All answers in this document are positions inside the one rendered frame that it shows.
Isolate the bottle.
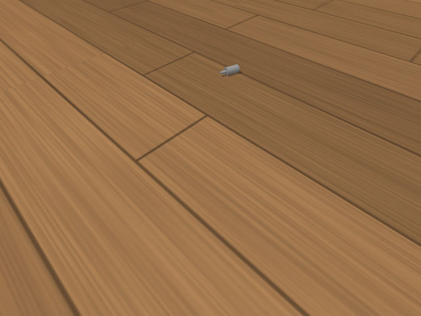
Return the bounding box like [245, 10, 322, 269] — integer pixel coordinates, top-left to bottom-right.
[220, 65, 239, 75]

